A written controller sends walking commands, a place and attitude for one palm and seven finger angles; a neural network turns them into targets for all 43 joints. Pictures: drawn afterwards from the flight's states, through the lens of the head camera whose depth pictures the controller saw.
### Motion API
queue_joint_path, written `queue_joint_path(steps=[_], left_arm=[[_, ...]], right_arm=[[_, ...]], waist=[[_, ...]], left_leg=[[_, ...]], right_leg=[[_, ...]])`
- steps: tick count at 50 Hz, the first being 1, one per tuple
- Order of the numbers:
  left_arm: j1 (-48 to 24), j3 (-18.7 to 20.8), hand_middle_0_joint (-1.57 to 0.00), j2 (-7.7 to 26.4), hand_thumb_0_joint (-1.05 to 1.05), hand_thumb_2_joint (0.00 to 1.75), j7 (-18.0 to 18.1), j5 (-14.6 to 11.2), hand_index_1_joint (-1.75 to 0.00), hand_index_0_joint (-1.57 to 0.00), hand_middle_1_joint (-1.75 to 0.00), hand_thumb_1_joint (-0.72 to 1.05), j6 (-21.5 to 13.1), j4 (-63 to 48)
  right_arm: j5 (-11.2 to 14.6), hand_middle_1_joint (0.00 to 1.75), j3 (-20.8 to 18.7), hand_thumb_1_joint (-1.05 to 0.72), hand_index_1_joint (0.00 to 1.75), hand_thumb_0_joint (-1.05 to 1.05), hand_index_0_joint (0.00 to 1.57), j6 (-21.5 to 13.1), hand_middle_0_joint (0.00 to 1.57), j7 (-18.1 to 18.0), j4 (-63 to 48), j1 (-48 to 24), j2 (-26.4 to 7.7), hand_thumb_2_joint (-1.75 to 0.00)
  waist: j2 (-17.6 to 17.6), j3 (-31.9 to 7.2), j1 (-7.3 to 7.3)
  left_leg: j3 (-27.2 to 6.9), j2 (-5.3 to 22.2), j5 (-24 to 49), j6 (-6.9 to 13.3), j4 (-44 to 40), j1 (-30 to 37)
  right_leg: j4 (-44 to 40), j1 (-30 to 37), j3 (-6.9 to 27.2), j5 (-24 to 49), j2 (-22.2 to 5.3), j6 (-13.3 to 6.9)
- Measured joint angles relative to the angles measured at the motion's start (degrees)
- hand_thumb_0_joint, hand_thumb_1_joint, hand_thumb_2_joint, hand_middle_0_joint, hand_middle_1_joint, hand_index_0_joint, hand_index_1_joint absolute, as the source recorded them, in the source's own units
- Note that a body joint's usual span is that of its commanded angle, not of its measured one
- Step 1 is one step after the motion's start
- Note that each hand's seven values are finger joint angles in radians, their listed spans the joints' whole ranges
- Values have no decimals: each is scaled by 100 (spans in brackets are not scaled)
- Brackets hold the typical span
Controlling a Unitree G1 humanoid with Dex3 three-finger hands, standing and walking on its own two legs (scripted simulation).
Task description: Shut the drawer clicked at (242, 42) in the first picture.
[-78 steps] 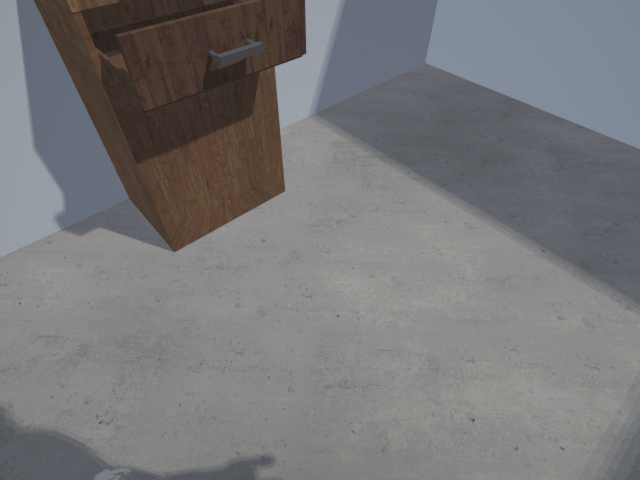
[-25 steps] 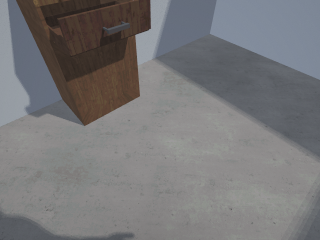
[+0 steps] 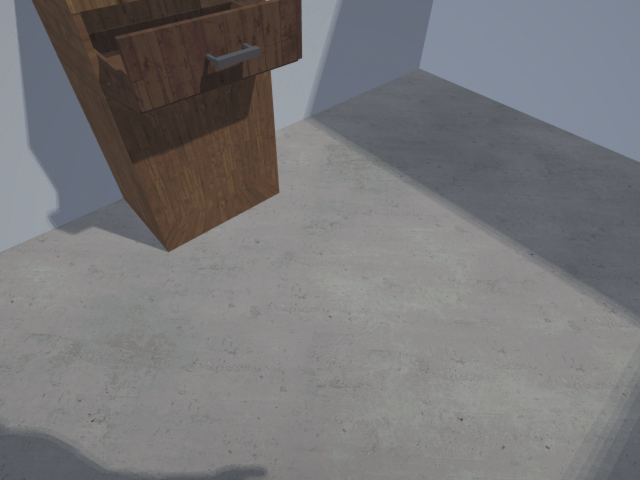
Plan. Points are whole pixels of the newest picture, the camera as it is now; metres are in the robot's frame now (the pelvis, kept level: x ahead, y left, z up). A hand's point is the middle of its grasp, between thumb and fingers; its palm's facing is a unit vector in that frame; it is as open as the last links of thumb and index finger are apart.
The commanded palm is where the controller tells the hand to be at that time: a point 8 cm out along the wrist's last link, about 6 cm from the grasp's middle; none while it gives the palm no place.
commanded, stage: walk to a spot facing it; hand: left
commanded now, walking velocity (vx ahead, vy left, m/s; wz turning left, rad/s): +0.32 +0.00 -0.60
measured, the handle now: (233, 54) +1.12 +0.30 +0.04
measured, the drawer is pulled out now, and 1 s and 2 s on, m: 0.22 0.22 0.22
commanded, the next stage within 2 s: turn to face it in 1.92 s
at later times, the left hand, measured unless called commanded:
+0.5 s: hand out of the picture +0.11 +0.12 -0.18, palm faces -0.14 -0.97 -0.21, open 7.4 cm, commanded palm none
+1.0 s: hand (258, 348) +0.38 +0.14 -0.20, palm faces -0.32 -0.93 -0.16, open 7.4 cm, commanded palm none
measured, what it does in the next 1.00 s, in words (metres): walks ahead, turning right: left foot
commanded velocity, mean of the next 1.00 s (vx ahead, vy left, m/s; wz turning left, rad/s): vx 0.35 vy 0.00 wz -0.37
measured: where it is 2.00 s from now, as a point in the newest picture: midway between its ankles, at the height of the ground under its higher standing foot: (395, 342)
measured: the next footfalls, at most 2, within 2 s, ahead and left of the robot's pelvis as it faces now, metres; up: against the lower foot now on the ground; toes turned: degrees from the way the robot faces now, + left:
left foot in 0.86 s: +0.44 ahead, +0.00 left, +0.00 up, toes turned -11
right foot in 1.52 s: +0.58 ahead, -0.29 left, +0.00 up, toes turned -43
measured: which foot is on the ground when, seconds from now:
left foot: down 0.00-0.36, up 0.38-0.84, down 0.86-1.00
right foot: down 0.00-0.86, up 0.88-1.00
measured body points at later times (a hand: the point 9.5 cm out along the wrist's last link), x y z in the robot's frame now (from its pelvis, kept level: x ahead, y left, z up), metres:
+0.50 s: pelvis +0.10 -0.06 -0.01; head +0.10 -0.08 +0.44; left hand +0.12 +0.17 -0.16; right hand +0.06 -0.31 -0.17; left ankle +0.08 +0.08 -0.66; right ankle +0.06 -0.13 -0.75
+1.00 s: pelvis +0.33 -0.04 -0.01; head +0.36 -0.01 +0.43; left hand +0.40 +0.19 -0.18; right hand +0.32 -0.28 -0.14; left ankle +0.40 +0.01 -0.75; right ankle +0.19 -0.13 -0.64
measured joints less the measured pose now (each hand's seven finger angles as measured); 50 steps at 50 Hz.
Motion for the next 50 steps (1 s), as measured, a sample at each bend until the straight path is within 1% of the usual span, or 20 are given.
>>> queue_joint_path(steps=[5, 8, 13, 16, 17, 18, 20, 22, 25, 30, 33, 37, 40, 42, 43, 44, 45, 47, 48, 50], left_arm=[[200, 41, -20, -109, 0, 89, 4, 21, -30, -20, -30, 90, 115, -58], [514, 96, -20, -227, 0, 89, -89, 51, -30, -20, -30, 91, 207, -140], [915, 218, -20, -476, 0, 89, -219, 71, -30, -20, -30, 91, 282, -227], [967, 265, -20, -643, 0, 90, -277, 67, -30, -20, -30, 91, 215, -328], [985, 276, -20, -683, 0, 90, -290, 71, -30, -20, -30, 91, 149, -390], [996, 286, -20, -701, 0, 90, -283, 83, -30, -20, -30, 91, 52, -443], [1004, 301, -20, -769, 0, 89, -194, 58, -30, -20, -30, 91, -113, -480], [1112, 301, -20, -844, 0, 89, -110, 33, -30, -20, -30, 91, -204, -476], [1356, 267, -20, -959, 0, 89, -40, 45, -30, -20, -30, 91, -247, -366], [1668, 191, -20, -1172, 0, 89, -21, 67, -30, -20, -30, 90, -304, -124], [1746, 180, -21, -1246, 0, 89, 6, 69, -30, -20, -30, 90, -346, -46], [1786, 191, -21, -1258, 0, 89, 75, 78, -30, -20, -30, 90, -389, -19], [1800, 219, -21, -1207, 0, 89, 109, 93, -30, -20, -30, 90, -375, 1], [1841, 254, -21, -1152, 0, 89, 111, 80, -30, -20, -30, 90, -356, 37], [1838, 284, -21, -1116, 0, 89, 106, 63, -30, -20, -30, 90, -332, 72], [1762, 319, -20, -1069, 0, 89, 90, 31, -30, -20, -30, 90, -281, 108], [1677, 344, -20, -1024, 0, 89, 81, 16, -30, -20, -30, 90, -234, 123], [1501, 386, -20, -921, 0, 89, 71, 20, -30, -20, -30, 91, -176, 121], [1401, 413, -20, -871, 0, 89, 49, 34, -30, -20, -30, 91, -159, 95], [1179, 470, -20, -791, 0, 89, 4, 79, -30, -20, -30, 91, -121, -21]], right_arm=[[-60, 30, -19, -90, 30, 1, 20, 52, 20, -14, -71, 91, 113, -90], [-86, 30, -61, -90, 30, 1, 20, 78, 20, 12, -185, 308, 256, -90], [-87, 30, -167, -90, 30, 1, 20, -58, 20, 12, -310, 717, 463, -90], [-106, 30, -215, -90, 30, 1, 20, -73, 20, 1, -269, 942, 484, -90], [-105, 30, -228, -90, 30, 1, 20, -60, 20, 4, -246, 1018, 474, -90], [-87, 30, -240, -90, 30, 1, 20, -30, 20, 11, -214, 1088, 475, -90], [-66, 30, -253, -90, 30, 1, 20, 81, 20, 33, -110, 1126, 491, -90], [-64, 30, -267, -90, 30, 1, 20, 123, 20, 60, -52, 1075, 524, -90], [-93, 30, -300, -90, 30, 2, 20, 73, 20, 83, -163, 864, 578, -90], [-94, 29, -365, -91, 30, 1, 20, -14, 20, 112, -564, 423, 673, -90], [-88, 29, -378, -91, 30, 1, 20, -32, 20, 140, -707, 227, 739, -90], [-75, 29, -351, -91, 30, 1, 20, -27, 20, 176, -778, 22, 840, -90], [-57, 29, -310, -91, 30, 1, 20, -68, 20, 199, -823, -98, 937, -90], [-65, 29, -270, -90, 30, 1, 20, -173, 20, 184, -878, -116, 1001, -90], [-84, 30, -255, -90, 30, 1, 20, -252, 20, 159, -895, -113, 1040, -90], [-115, 30, -246, -90, 30, 1, 20, -321, 20, 134, -903, -108, 1086, -90], [-122, 30, -223, -90, 30, 1, 20, -358, 20, 114, -906, -69, 1117, -90], [-112, 30, -204, -90, 30, 1, 20, -373, 20, 62, -838, 103, 1170, -90], [-104, 30, -205, -90, 30, 1, 20, -379, 20, 31, -783, 226, 1185, -90], [-49, 30, -315, -92, 30, 0, 20, -444, 20, -89, -696, 485, 1168, -90]], waist=[[9, -115, 67], [3, -226, 95], [37, -145, 79], [158, 9, 47], [214, 58, 52], [254, 94, 60], [303, 153, 104], [266, 147, 169], [158, 73, 184], [113, -32, 100], [149, -45, 114], [157, -6, 222], [89, 51, 310], [5, 73, 295], [-63, 98, 247], [-149, 150, 218], [-197, 188, 207], [-260, 182, 180], [-271, 158, 156], [-267, 118, 115]], left_leg=[[149, 50, -204, -4, 260, -71], [319, 106, -479, 15, 521, -113], [703, 263, -731, -60, 546, 127], [851, 438, -942, -219, 685, 268], [870, 535, -1122, -261, 945, 223], [863, 654, -1355, -205, 1450, 44], [534, 678, -1672, -96, 2938, -570], [352, 593, -1384, -30, 4021, -1157], [352, 572, -791, -70, 4549, -1869], [323, 662, -48, -218, 4261, -2718], [290, 704, 257, -252, 3884, -2972], [372, 679, 383, -202, 3063, -2938], [482, 555, 257, -79, 2254, -2599], [560, 397, 275, 36, 1662, -2171], [615, 326, 252, 243, 1579, -2017], [701, 290, 80, 385, 1784, -2001], [792, 295, -112, 448, 1925, -1932], [971, 293, -295, 434, 1788, -1589], [1039, 277, -282, 405, 1598, -1389], [1151, 226, -235, 457, 1165, -1004]], right_leg=[[281, -146, 143, -156, 52, -7], [777, -354, 279, -681, 108, -67], [2287, -1065, -155, -1400, -43, -46], [2003, -1168, -449, -1254, -175, -35], [1681, -1093, -528, -1014, -173, -49], [1601, -1075, -601, -615, -133, -135], [1815, -1061, -677, -699, -20, -305], [1599, -827, -646, -830, 80, -390], [954, -405, -470, -646, 186, -393], [86, 184, -156, -435, 279, -390], [-196, 498, -39, -481, 311, -337], [-387, 900, 75, -699, 308, -236], [-342, 1149, 167, -997, 251, -119], [49, 1176, 238, -1367, 176, -36], [594, 1029, 262, -1602, 126, -42], [1553, 688, 266, -1697, 76, -90], [2619, 275, 289, -1711, 90, -155], [4244, -502, 210, -1334, 65, -216], [4707, -846, 95, -1078, -6, -211], [5066, -1430, -85, -682, -171, -178]])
